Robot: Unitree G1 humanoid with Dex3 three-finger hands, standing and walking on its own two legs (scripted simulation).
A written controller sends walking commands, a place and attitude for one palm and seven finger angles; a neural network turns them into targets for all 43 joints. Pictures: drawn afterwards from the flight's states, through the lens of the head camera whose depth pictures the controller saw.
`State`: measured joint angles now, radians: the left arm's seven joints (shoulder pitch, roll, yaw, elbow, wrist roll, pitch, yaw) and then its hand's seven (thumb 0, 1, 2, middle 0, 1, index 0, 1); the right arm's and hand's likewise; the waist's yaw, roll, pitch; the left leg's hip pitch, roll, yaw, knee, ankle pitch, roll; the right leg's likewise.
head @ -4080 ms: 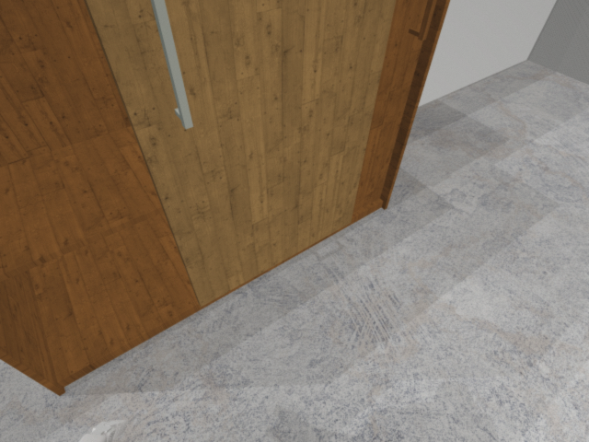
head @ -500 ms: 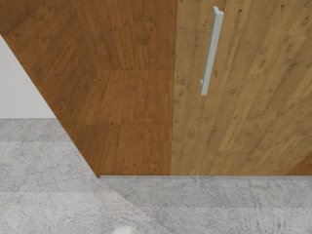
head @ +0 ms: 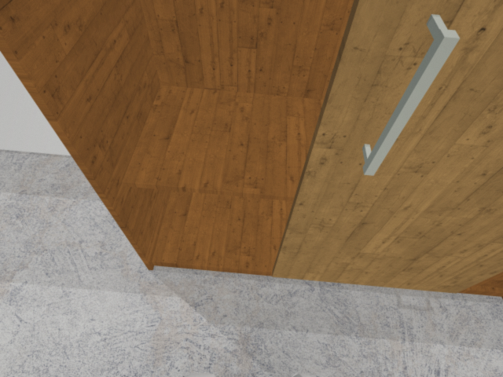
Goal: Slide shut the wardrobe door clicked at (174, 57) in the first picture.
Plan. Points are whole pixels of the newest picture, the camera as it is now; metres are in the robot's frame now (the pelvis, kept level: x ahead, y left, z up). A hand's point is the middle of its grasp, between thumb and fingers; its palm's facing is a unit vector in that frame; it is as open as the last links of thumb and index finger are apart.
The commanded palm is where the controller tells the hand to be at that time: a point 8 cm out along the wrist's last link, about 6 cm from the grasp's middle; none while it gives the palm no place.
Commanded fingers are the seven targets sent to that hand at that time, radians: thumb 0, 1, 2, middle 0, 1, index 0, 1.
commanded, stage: come to a stop and stand still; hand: right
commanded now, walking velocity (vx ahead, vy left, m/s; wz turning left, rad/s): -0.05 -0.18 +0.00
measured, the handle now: (396, 109) +0.48 -0.16 +0.17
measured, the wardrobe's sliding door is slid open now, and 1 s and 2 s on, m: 0.48 0.48 0.48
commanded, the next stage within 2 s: look again from close up in 1.12 s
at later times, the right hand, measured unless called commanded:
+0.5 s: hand out of the picture -0.05 -0.24 -0.18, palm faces +0.10 +0.97 -0.20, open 7.4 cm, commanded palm none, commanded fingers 0.00 -0.90 -0.90 0.20 0.30 0.20 0.30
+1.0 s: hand out of the picture -0.08 -0.20 -0.17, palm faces +0.02 +0.99 -0.16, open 7.4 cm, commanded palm none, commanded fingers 0.00 -0.90 -0.90 0.20 0.30 0.20 0.30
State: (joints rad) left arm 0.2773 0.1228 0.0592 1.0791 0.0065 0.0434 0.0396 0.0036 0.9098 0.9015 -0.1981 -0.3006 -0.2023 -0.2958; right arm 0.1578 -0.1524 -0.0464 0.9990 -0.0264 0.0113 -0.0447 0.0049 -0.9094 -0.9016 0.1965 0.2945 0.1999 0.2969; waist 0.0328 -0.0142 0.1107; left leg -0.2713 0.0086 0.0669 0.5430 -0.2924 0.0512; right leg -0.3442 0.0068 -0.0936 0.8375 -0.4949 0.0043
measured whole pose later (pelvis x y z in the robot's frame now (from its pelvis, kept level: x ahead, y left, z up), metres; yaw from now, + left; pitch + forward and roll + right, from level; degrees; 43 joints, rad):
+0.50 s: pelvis -0.05 -0.05 +0.00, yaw +0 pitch -1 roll +0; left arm 0.20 0.14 0.01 1.02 0.02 0.02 0.02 0.00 0.92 0.90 -0.19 -0.30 -0.20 -0.30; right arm 0.27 -0.21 -0.05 1.07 -0.03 0.05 -0.03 0.01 -0.90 -0.90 0.20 0.29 0.20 0.30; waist -0.05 0.06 0.00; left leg -0.32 0.04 0.01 0.70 -0.37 0.00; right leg -0.18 0.01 -0.04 0.46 -0.26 -0.02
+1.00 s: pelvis -0.07 -0.04 +0.01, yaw +1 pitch -1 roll -1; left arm 0.31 0.13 -0.01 1.17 0.01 0.01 0.03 0.00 0.92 0.90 -0.19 -0.30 -0.20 -0.30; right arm 0.29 -0.11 0.00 1.16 -0.01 0.00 -0.04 0.01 -0.91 -0.90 0.20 0.29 0.20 0.30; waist 0.01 0.00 0.02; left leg -0.13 -0.01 0.03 0.41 -0.26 0.02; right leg -0.18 -0.01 -0.04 0.39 -0.19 0.00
